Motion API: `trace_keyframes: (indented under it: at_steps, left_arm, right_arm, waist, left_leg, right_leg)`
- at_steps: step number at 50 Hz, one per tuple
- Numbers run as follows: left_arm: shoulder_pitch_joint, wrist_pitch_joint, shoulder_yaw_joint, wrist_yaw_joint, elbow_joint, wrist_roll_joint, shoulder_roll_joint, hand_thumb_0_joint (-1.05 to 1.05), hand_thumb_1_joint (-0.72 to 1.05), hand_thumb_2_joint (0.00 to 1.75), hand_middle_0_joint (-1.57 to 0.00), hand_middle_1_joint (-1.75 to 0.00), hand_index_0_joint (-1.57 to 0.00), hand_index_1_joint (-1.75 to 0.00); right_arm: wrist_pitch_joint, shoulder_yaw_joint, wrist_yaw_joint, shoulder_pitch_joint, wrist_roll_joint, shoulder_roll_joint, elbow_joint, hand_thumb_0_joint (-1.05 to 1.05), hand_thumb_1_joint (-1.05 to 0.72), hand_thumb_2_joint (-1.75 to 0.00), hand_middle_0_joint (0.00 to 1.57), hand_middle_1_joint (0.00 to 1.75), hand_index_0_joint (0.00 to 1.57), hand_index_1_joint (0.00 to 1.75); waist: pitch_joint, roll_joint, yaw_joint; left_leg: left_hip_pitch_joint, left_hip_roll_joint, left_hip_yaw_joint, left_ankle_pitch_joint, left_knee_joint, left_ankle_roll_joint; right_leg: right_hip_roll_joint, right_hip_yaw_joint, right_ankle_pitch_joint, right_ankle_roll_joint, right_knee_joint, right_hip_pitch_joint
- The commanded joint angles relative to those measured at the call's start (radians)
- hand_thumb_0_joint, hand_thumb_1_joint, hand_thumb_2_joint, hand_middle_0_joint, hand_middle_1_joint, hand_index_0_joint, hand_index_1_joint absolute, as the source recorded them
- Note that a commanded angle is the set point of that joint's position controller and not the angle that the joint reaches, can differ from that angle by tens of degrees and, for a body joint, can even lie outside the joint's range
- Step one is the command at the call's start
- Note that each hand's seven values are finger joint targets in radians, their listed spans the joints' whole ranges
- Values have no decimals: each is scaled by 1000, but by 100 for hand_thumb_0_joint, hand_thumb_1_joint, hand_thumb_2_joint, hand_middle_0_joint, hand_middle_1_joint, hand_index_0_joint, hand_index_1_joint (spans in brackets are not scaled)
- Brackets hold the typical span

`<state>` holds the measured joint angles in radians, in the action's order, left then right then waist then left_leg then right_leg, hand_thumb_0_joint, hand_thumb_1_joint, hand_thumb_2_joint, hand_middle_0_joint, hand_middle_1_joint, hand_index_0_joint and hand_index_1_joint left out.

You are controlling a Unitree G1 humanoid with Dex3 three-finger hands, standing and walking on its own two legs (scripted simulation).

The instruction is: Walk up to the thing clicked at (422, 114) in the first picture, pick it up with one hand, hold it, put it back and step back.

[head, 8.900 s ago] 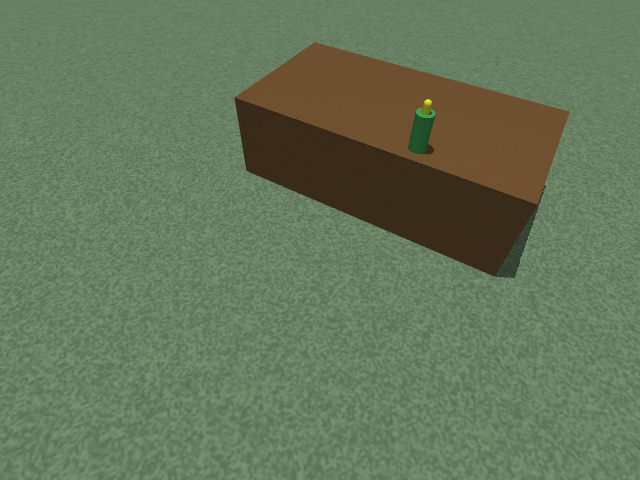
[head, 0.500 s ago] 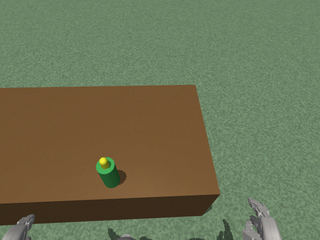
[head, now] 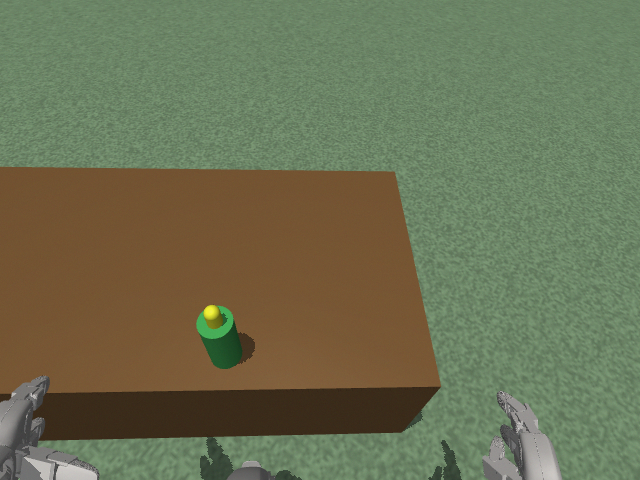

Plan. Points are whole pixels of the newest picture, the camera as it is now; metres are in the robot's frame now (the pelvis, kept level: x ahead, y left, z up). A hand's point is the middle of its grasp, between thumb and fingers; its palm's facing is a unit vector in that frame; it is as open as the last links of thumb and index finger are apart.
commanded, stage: go down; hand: left
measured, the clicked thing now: (219, 333) +0.41 +0.18 -0.23
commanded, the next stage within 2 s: none
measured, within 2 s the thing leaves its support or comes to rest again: neither
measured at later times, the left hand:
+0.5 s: hand (35, 345) +0.29 +0.34 +0.01, palm faces +0.10 -0.98 -0.16, open 17.5 cm
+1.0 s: hand (21, 310) +0.33 +0.36 +0.03, palm faces +0.10 -0.99 -0.12, open 17.4 cm
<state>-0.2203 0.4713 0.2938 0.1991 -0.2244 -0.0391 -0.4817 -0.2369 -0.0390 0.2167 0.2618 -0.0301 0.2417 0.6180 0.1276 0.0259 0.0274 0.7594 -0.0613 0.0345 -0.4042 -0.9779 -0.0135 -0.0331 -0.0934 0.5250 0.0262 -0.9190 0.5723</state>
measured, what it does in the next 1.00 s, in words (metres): stands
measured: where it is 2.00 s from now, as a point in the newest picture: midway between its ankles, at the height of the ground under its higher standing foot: outside the picture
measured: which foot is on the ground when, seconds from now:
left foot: down 0.00-1.00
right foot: down 0.00-1.00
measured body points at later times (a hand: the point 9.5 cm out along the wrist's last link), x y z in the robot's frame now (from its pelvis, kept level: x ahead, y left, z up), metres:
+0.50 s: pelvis -0.01 +0.01 +0.01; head +0.04 +0.03 +0.46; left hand +0.28 +0.39 +0.02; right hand +0.09 -0.26 -0.07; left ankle +0.05 +0.12 -0.68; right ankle -0.04 -0.14 -0.68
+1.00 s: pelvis -0.01 +0.01 +0.01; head +0.06 +0.04 +0.45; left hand +0.32 +0.42 +0.04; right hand +0.07 -0.28 -0.08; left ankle +0.05 +0.12 -0.68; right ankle -0.04 -0.14 -0.68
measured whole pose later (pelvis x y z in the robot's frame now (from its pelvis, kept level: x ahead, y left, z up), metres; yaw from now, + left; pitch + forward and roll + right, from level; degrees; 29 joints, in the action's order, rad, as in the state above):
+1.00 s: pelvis -0.01 +0.01 +0.01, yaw -2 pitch +12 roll -3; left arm 0.39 -0.04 0.53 0.55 -1.03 -0.06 -0.75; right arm -0.21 -0.05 0.20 0.33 0.01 0.29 0.72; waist 0.09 -0.01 0.05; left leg 0.76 -0.07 0.00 -0.34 -0.89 0.00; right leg -0.02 -0.06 0.45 0.03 -0.84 0.60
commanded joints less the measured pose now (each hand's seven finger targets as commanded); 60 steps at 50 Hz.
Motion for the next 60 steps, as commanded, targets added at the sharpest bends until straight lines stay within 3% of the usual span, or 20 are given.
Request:
trace_keyframes:
  at_steps: [1,3,6,8,13,14,18,21,31,32,36,37,40,42,51,56,60]
  left_arm:
    - [250,-82,152,32,112,-13,-333,0,-56,2,-8,0,-5,-3]
    - [245,-83,187,61,30,-22,-365,0,-56,2,-8,0,-4,-3]
    - [296,-89,176,112,-68,-28,-350,0,-57,1,-8,0,-5,-2]
    - [326,-101,193,142,-134,-35,-373,0,-56,1,-8,0,-5,-2]
    - [410,-186,221,200,-201,-32,-425,0,-58,2,-8,0,-4,-3]
    - [470,-209,214,209,-176,-30,-434,0,-57,2,-8,0,-4,-3]
    - [521,-273,243,226,-268,-27,-473,0,-53,2,-8,0,-4,-2]
    - [653,-330,253,236,-247,-20,-526,0,-53,3,-8,0,-4,-2]
    - [734,-445,256,301,-492,-34,-542,0,-50,2,-7,0,-4,-1]
    - [741,-457,268,304,-502,-35,-564,0,-49,1,-7,0,-4,-1]
    - [781,-501,278,318,-548,-36,-598,0,-51,2,-8,0,-4,-1]
    - [793,-510,277,322,-564,-37,-605,0,-52,2,-7,0,-5,-2]
    - [852,-542,298,328,-553,-41,-646,0,-53,2,-7,0,-4,-2]
    - [838,-553,294,334,-582,-41,-638,0,-52,3,-7,-1,-5,-3]
    - [876,-585,309,354,-621,-49,-670,0,-53,3,-7,-1,-5,-3]
    - [859,-585,321,359,-640,-54,-683,0,-56,3,-8,-2,-5,-4]
    - [864,-589,317,365,-652,-55,-683,0,-55,3,-8,-2,-5,-4]
  right_arm:
    - [-69,50,21,-39,3,158,-111,0,-90,-90,20,30,20,30]
    - [-68,51,22,-37,4,167,-98,0,-91,-90,20,30,20,30]
    - [-64,48,15,-32,6,169,-91,0,-91,-91,20,30,20,30]
    - [-61,47,13,-24,5,171,-81,0,-91,-90,20,30,20,30]
    - [-64,53,9,12,12,177,-74,0,-91,-91,20,30,20,30]
    - [-64,63,9,14,17,188,-72,0,-91,-90,20,30,20,30]
    - [-63,58,8,34,21,184,-54,0,-91,-91,20,30,20,30]
    - [-63,62,10,46,25,195,-37,0,-91,-90,20,30,20,30]
    - [-50,59,6,84,32,216,-15,0,-90,-90,20,30,20,30]
    - [-48,60,5,87,33,217,-12,0,-90,-90,20,30,20,30]
    - [-35,56,5,100,34,219,-11,0,-90,-90,20,30,20,30]
    - [-33,54,5,95,33,218,-12,0,-90,-90,20,30,20,30]
    - [-28,56,4,103,35,225,-7,0,-90,-90,20,30,20,30]
    - [-24,60,4,112,36,232,0,0,-90,-90,20,30,20,30]
    - [-8,58,6,113,37,237,4,0,-90,-90,20,30,20,30]
    - [1,55,9,122,38,240,5,0,-90,-90,20,30,20,30]
    - [4,55,9,116,40,241,7,0,-90,-90,20,30,20,30]
  waist:
    - [148,120,19]
    - [160,101,6]
    - [141,100,6]
    - [138,82,5]
    - [167,89,-4]
    - [169,102,0]
    - [177,95,0]
    - [194,153,-1]
    - [180,115,4]
    - [188,116,-6]
    - [210,103,-1]
    - [186,108,-1]
    - [242,128,2]
    - [244,123,4]
    - [245,147,9]
    - [269,119,8]
    - [251,135,7]
  left_leg:
    - [-287,37,0,167,174,21]
    - [-295,38,-1,208,176,24]
    - [-300,38,-5,214,188,24]
    - [-291,39,-8,219,190,27]
    - [-323,34,-9,242,207,26]
    - [-330,33,-12,242,210,23]
    - [-339,32,-13,259,209,27]
    - [-371,25,-10,212,227,18]
    - [-362,17,-1,193,240,18]
    - [-353,21,-6,207,233,20]
    - [-349,30,-20,244,213,25]
    - [-334,30,-22,216,217,25]
    - [-364,29,-22,245,205,24]
    - [-373,24,-14,279,204,25]
    - [-365,20,-7,235,205,23]
    - [-362,26,-19,309,184,31]
    - [-357,22,-15,290,186,29]
  right_leg:
    - [42,41,-223,-20,184,41]
    - [45,37,-259,-18,188,10]
    - [50,34,-254,-22,196,16]
    - [50,36,-258,-21,203,14]
    - [55,32,-264,-24,193,14]
    - [55,34,-262,-26,192,24]
    - [54,37,-274,-24,199,25]
    - [55,39,-232,-30,201,46]
    - [59,34,-224,-37,207,65]
    - [57,37,-233,-37,207,62]
    - [52,47,-267,-35,211,56]
    - [53,49,-245,-34,214,69]
    - [52,50,-265,-35,207,66]
    - [55,45,-288,-36,197,69]
    - [57,43,-253,-38,198,94]
    - [56,48,-323,-34,200,64]
    - [57,45,-298,-35,197,88]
